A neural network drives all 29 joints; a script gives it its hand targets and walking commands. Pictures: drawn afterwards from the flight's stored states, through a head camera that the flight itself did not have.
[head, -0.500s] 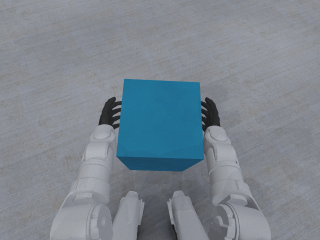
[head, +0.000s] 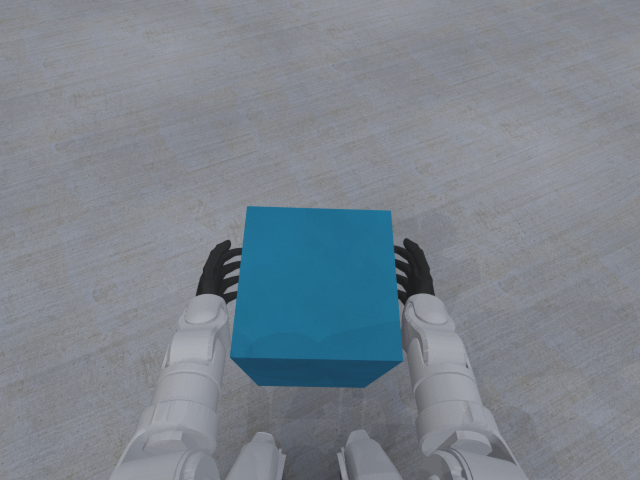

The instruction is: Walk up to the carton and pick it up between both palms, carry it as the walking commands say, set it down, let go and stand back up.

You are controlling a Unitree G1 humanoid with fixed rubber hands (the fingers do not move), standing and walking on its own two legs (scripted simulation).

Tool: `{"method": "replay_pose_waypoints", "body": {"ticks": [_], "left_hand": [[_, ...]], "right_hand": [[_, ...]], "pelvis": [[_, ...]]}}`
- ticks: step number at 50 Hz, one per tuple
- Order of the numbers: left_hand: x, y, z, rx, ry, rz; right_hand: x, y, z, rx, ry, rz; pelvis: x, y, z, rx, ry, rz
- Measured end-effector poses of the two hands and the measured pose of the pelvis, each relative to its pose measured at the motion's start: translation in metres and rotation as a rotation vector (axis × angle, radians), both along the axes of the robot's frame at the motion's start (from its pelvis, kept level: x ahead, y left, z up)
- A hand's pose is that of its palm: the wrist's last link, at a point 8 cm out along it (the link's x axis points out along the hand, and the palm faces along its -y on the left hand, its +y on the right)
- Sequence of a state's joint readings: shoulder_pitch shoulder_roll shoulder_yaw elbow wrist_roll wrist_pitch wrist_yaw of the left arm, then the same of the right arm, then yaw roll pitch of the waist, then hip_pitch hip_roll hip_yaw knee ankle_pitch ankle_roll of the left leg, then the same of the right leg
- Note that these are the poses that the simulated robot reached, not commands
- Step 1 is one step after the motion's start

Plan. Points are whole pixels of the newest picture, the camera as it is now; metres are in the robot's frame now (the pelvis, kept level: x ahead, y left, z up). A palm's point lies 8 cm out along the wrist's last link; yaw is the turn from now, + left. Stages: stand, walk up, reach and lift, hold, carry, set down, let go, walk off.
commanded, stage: reach and lift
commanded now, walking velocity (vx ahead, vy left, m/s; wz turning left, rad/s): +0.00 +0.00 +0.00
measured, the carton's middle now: (314, 311) +0.36 +0.00 -0.11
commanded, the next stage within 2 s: none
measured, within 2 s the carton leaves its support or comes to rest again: neither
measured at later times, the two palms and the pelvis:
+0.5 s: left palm (198, 290) +0.34 +0.14 +0.02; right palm (434, 291) +0.34 -0.14 +0.03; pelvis +0.01 +0.00 +0.05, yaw +0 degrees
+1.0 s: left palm (182, 280) +0.32 +0.14 +0.09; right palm (462, 279) +0.32 -0.14 +0.10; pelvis +0.02 +0.00 +0.07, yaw +0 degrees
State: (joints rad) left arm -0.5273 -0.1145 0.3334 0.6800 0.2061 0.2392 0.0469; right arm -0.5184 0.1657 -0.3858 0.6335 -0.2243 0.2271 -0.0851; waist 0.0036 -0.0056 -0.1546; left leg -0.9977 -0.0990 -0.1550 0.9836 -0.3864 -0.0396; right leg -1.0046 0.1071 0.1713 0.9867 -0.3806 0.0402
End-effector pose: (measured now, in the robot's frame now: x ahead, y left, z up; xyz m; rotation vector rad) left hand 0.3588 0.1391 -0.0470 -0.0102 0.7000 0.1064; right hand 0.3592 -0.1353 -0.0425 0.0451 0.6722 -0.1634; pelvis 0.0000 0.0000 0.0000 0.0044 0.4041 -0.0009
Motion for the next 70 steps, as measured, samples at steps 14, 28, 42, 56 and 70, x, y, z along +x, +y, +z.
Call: {"method": "replay_pose_waypoints", "body": {"ticks": [14,28,42,56,70], "left_hand": [[-0.010,0.002,0.039,-0.004,0.007,-0.007],[-0.019,0.001,0.078,0.004,0.007,-0.016],[-0.030,-0.002,0.117,0.027,-0.005,-0.023],[-0.037,-0.004,0.156,0.025,-0.024,-0.025],[-0.043,-0.006,0.170,0.005,-0.013,-0.013]], "right_hand": [[-0.012,0.001,0.039,0.002,0.007,-0.008],[-0.020,0.000,0.079,-0.008,0.007,0.001],[-0.030,-0.002,0.119,-0.021,-0.004,0.017],[-0.039,-0.005,0.156,-0.016,-0.023,0.009],[-0.045,-0.007,0.169,-0.008,-0.012,0.004]], "pelvis": [[0.007,0.001,0.031,-0.002,-0.105,0.003],[0.015,0.003,0.055,-0.004,-0.226,0.005],[0.022,0.004,0.069,-0.004,-0.354,0.006],[0.020,0.003,0.072,-0.005,-0.473,0.003],[0.015,0.001,0.072,-0.006,-0.534,0.004]]}}
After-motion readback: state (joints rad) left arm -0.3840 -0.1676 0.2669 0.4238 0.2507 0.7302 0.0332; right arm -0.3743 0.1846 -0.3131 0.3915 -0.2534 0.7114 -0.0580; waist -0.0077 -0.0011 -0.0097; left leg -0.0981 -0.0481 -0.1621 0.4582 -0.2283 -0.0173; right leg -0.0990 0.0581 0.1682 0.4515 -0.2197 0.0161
